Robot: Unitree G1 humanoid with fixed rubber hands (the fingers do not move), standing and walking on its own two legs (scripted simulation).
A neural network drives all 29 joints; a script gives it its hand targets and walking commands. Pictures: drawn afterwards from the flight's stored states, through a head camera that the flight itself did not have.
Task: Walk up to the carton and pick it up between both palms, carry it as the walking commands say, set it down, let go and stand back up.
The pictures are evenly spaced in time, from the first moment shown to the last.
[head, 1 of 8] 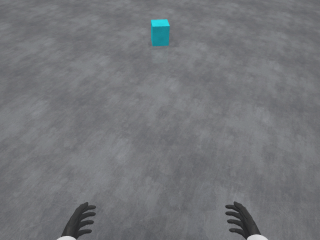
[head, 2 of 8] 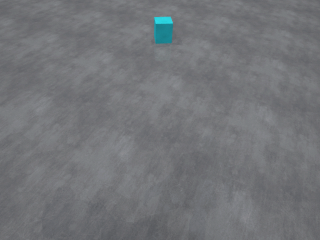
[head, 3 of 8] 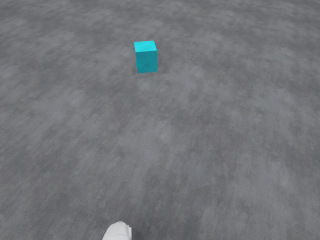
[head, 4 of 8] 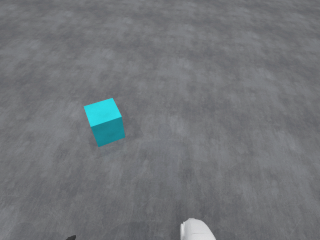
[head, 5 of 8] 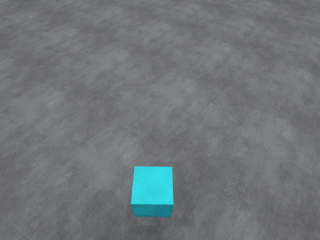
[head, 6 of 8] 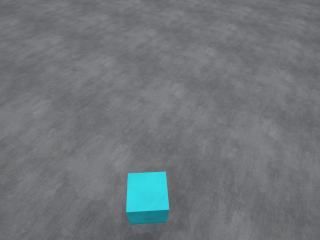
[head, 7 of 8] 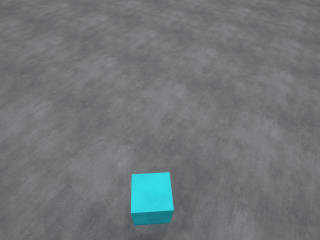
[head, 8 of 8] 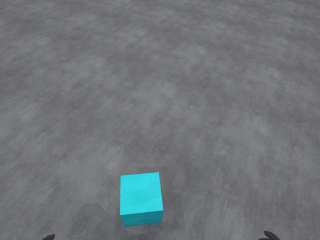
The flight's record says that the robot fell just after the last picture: no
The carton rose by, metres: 0.00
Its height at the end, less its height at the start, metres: +0.00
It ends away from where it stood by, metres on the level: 0.00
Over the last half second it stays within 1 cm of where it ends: yes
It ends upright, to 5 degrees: yes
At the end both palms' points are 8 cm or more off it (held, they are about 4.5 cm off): yes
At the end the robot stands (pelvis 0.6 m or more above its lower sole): yes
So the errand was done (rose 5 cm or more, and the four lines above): no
